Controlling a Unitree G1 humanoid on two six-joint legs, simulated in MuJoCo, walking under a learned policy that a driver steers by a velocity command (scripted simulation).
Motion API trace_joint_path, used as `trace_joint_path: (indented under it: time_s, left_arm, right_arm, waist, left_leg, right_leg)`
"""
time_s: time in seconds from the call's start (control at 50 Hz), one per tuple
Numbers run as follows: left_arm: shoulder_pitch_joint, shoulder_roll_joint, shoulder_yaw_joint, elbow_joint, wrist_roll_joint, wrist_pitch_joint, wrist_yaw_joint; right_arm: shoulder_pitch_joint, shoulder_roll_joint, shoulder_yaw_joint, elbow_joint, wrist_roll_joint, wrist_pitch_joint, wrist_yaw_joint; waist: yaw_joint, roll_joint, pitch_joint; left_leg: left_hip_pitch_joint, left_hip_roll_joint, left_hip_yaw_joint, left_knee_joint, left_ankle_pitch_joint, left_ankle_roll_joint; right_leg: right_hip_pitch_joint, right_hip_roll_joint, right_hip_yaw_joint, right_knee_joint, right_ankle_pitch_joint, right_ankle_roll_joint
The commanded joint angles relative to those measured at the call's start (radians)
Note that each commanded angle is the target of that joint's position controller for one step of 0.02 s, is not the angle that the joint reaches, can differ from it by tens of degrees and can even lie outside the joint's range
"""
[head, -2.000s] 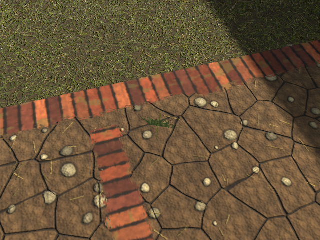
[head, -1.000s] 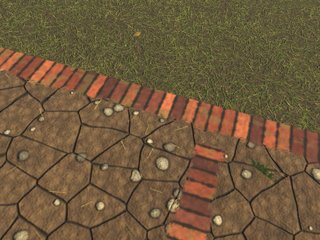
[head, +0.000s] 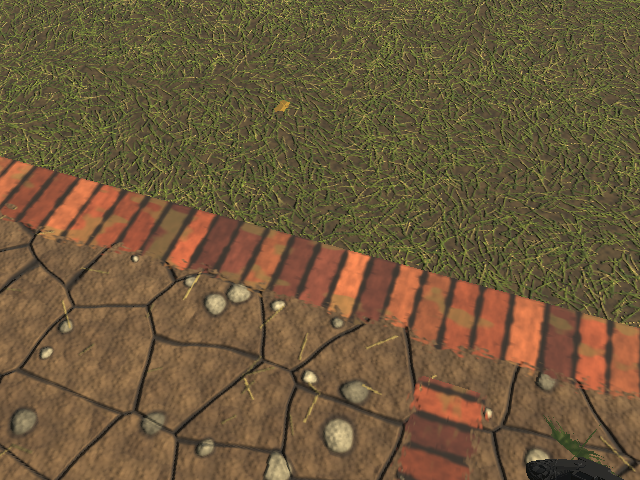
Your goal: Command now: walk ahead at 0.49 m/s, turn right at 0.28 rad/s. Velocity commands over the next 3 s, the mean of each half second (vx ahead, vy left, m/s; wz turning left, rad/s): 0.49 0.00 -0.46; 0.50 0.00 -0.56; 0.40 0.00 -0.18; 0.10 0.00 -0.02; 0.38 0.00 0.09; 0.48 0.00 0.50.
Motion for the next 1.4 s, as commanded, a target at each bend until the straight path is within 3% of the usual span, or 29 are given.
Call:
trace_joint_path:
  time_s: [0.02,0.04,0.06,0.1,0.2,0.4,0.46,0.5,0.52,0.54,0.56,0.58,0.62,0.64,0.68,0.74,0.94,1.0,1.04,1.06,1.08,1.1,1.12,1.14,1.16,1.2,1.28,1.34,1.4]
  left_arm:
    - [0.085,0.119,0.026,-0.063,-0.015,-0.004,0.003]
    - [-0.010,0.154,0.043,-0.085,-0.002,0.001,0.003]
    - [-0.061,0.133,0.040,-0.097,0.000,-0.001,-0.004]
    - [-0.072,0.100,0.042,-0.095,0.021,0.021,-0.017]
    - [-0.168,0.062,0.043,-0.136,0.024,0.061,-0.043]
    - [-0.503,0.047,0.019,-0.269,0.029,0.051,-0.069]
    - [-0.448,0.073,0.031,-0.263,0.033,0.054,-0.061]
    - [-0.293,0.111,0.053,-0.220,0.034,0.048,-0.051]
    - [-0.148,0.146,0.074,-0.175,0.041,0.040,-0.040]
    - [-0.057,0.241,0.105,-0.157,0.049,0.038,-0.024]
    - [-0.104,0.328,0.125,-0.186,0.030,0.050,-0.023]
    - [-0.100,0.294,0.119,-0.180,0.009,0.062,-0.017]
    - [-0.196,0.202,0.097,-0.177,0.005,0.052,-0.007]
    - [-0.228,0.180,0.089,-0.182,-0.001,0.042,-0.002]
    - [-0.236,0.165,0.080,-0.185,-0.007,0.019,-0.002]
    - [-0.179,0.204,0.088,-0.174,-0.008,0.005,-0.007]
    - [-0.005,0.218,0.087,-0.162,0.009,0.015,0.006]
    - [-0.047,0.229,0.085,-0.169,0.013,0.007,0.016]
    - [-0.075,0.242,0.085,-0.166,0.013,-0.002,0.008]
    - [-0.068,0.205,0.074,-0.177,0.009,-0.009,0.001]
    - [0.063,0.103,0.054,-0.194,-0.025,-0.010,-0.003]
    - [0.082,0.168,0.060,-0.175,0.001,-0.006,0.000]
    - [0.003,0.184,0.063,-0.177,0.016,0.001,-0.001]
    - [-0.084,0.176,0.058,-0.192,0.023,0.001,-0.009]
    - [-0.118,0.162,0.056,-0.204,0.022,0.004,-0.017]
    - [-0.111,0.142,0.049,-0.202,0.037,0.022,-0.029]
    - [-0.186,0.116,0.036,-0.225,0.040,0.034,-0.035]
    - [-0.281,0.073,0.012,-0.249,0.031,0.028,-0.034]
    - [-0.343,0.068,0.000,-0.249,0.019,0.026,-0.027]
  right_arm:
    - [0.452,-0.257,-0.085,0.066,-0.001,0.002,-0.016]
    - [0.335,-0.197,-0.071,0.053,0.016,0.004,-0.014]
    - [0.257,-0.134,-0.057,0.042,0.021,-0.003,-0.010]
    - [0.234,-0.083,-0.043,0.062,0.025,-0.019,-0.016]
    - [0.310,-0.090,-0.047,0.102,0.032,-0.054,-0.019]
    - [0.463,-0.115,-0.045,0.167,0.027,-0.037,-0.043]
    - [0.453,-0.149,-0.053,0.171,0.022,-0.018,-0.056]
    - [0.438,-0.179,-0.063,0.161,0.018,0.001,-0.056]
    - [0.423,-0.184,-0.066,0.149,0.021,0.008,-0.049]
    - [0.434,-0.129,-0.055,0.115,0.019,0.005,-0.042]
    - [0.410,-0.077,-0.051,0.029,0.038,-0.006,-0.020]
    - [0.277,-0.143,-0.059,0.005,0.025,-0.021,-0.016]
    - [0.277,-0.127,-0.055,0.009,0.038,-0.041,-0.016]
    - [0.286,-0.122,-0.055,0.012,0.020,-0.026,-0.018]
    - [0.315,-0.102,-0.052,0.014,-0.005,0.013,-0.011]
    - [0.240,-0.088,-0.048,-0.025,-0.004,0.038,-0.002]
    - [-0.090,-0.104,-0.028,-0.158,0.014,0.023,0.012]
    - [0.000,-0.128,-0.034,-0.142,0.016,0.008,0.010]
    - [0.230,-0.169,-0.056,-0.070,0.015,-0.007,-0.008]
    - [0.375,-0.216,-0.069,-0.047,0.000,-0.019,-0.022]
    - [0.458,-0.325,-0.094,-0.042,-0.023,-0.016,-0.027]
    - [0.415,-0.285,-0.094,-0.027,0.008,0.001,-0.015]
    - [0.306,-0.203,-0.077,-0.050,0.018,0.005,-0.011]
    - [0.251,-0.140,-0.061,-0.054,0.020,0.000,-0.005]
    - [0.241,-0.119,-0.053,-0.042,0.015,-0.004,-0.007]
    - [0.272,-0.111,-0.047,-0.005,0.021,-0.019,-0.007]
    - [0.338,-0.126,-0.050,0.043,0.035,-0.042,0.000]
    - [0.352,-0.115,-0.040,0.069,0.034,-0.034,0.000]
    - [0.399,-0.129,-0.040,0.099,0.036,-0.024,-0.003]
  waist:
    - [-0.175,0.125,-0.417]
    - [-0.127,0.060,-0.222]
    - [-0.105,0.034,-0.115]
    - [-0.058,0.062,-0.030]
    - [-0.036,0.056,-0.001]
    - [-0.105,0.049,0.042]
    - [-0.062,0.086,-0.011]
    - [0.004,0.097,-0.102]
    - [0.074,0.056,-0.175]
    - [0.089,-0.068,-0.261]
    - [0.026,-0.256,-0.315]
    - [0.059,-0.057,-0.226]
    - [-0.033,0.048,-0.057]
    - [-0.067,0.057,-0.043]
    - [-0.098,0.028,-0.069]
    - [-0.087,-0.007,-0.054]
    - [0.035,-0.079,-0.022]
    - [-0.020,-0.097,-0.032]
    - [-0.127,-0.059,-0.136]
    - [-0.186,-0.003,-0.241]
    - [-0.140,0.224,-0.380]
    - [-0.112,0.224,-0.364]
    - [-0.083,0.091,-0.180]
    - [-0.086,0.007,-0.099]
    - [-0.071,0.027,-0.060]
    - [-0.048,0.082,-0.056]
    - [-0.039,0.072,-0.035]
    - [-0.050,0.085,-0.045]
    - [-0.083,0.110,-0.079]
  left_leg:
    - [0.801,0.471,-0.797,-0.252,-0.304,0.185]
    - [0.631,0.420,-0.632,-0.288,-0.367,0.147]
    - [0.480,0.378,-0.496,-0.339,-0.308,0.120]
    - [0.318,0.297,-0.297,-0.389,-0.150,0.060]
    - [0.311,0.263,-0.087,-0.433,0.045,0.041]
    - [0.521,0.265,0.125,-0.357,0.432,0.007]
    - [0.606,0.285,0.167,-0.190,0.818,-0.001]
    - [0.594,0.295,0.173,0.077,0.899,0.008]
    - [0.488,0.280,0.184,0.312,0.739,-0.012]
    - [0.243,0.227,0.175,0.620,0.196,-0.041]
    - [-0.189,-0.024,0.045,0.956,-0.472,-0.101]
    - [-0.311,0.043,-0.119,0.937,-0.374,-0.090]
    - [-0.239,0.119,-0.122,0.754,-0.226,-0.087]
    - [-0.171,0.137,-0.128,0.690,-0.220,-0.100]
    - [-0.091,0.140,-0.121,0.621,-0.213,-0.128]
    - [-0.126,0.135,-0.093,0.509,-0.133,-0.156]
    - [-0.208,0.059,-0.091,0.107,0.068,-0.135]
    - [-0.001,0.031,-0.089,-0.005,0.027,-0.083]
    - [0.289,-0.013,-0.061,-0.081,-0.007,-0.038]
    - [0.509,0.121,-0.195,-0.094,-0.101,0.001]
    - [0.774,0.405,-0.660,-0.148,-0.198,0.125]
    - [0.712,0.441,-0.911,-0.281,-0.309,0.170]
    - [0.556,0.404,-0.757,-0.297,-0.386,0.157]
    - [0.441,0.346,-0.606,-0.311,-0.318,0.133]
    - [0.377,0.295,-0.495,-0.330,-0.207,0.104]
    - [0.319,0.239,-0.369,-0.350,-0.029,0.083]
    - [0.335,0.234,-0.252,-0.370,0.324,0.111]
    - [0.318,0.174,-0.117,-0.327,0.625,0.080]
    - [0.355,0.161,-0.089,-0.284,0.674,0.052]
  right_leg:
    - [-0.627,0.020,0.055,0.791,-0.040,-0.042]
    - [-0.675,-0.049,0.078,0.801,0.056,-0.052]
    - [-0.657,-0.088,0.068,0.750,0.132,-0.053]
    - [-0.588,-0.129,0.060,0.685,0.178,-0.044]
    - [-0.682,-0.153,0.029,0.632,0.301,-0.018]
    - [-0.704,-0.091,-0.134,0.164,0.455,-0.041]
    - [-0.592,-0.013,-0.178,0.131,0.302,-0.099]
    - [-0.415,0.050,-0.177,0.086,0.201,-0.151]
    - [-0.213,0.059,-0.136,-0.008,0.222,-0.187]
    - [0.019,-0.163,0.152,-0.029,0.144,-0.245]
    - [0.241,-0.393,0.748,-0.189,0.153,-0.425]
    - [0.190,-0.372,0.660,-0.245,0.195,-0.388]
    - [-0.056,-0.300,0.431,-0.269,0.430,-0.299]
    - [-0.134,-0.247,0.352,-0.273,0.527,-0.270]
    - [-0.197,-0.190,0.277,-0.279,0.638,-0.253]
    - [-0.233,-0.147,0.241,-0.295,0.661,-0.235]
    - [-0.041,-0.155,0.319,-0.223,0.718,-0.176]
    - [-0.065,-0.177,0.319,-0.175,0.823,-0.126]
    - [-0.092,-0.122,0.262,0.071,1.000,-0.090]
    - [-0.216,-0.069,0.224,0.307,0.803,-0.072]
    - [-0.503,0.089,0.127,0.651,0.195,-0.025]
    - [-0.628,0.093,0.135,0.770,-0.038,-0.032]
    - [-0.674,0.030,0.143,0.800,0.046,-0.032]
    - [-0.665,-0.007,0.134,0.747,0.113,-0.030]
    - [-0.647,-0.033,0.124,0.692,0.136,-0.029]
    - [-0.592,-0.050,0.105,0.634,0.153,-0.014]
    - [-0.659,-0.074,0.045,0.532,0.210,0.021]
    - [-0.589,-0.073,-0.025,0.322,0.307,0.047]
    - [-0.500,-0.041,-0.060,0.173,0.399,0.046]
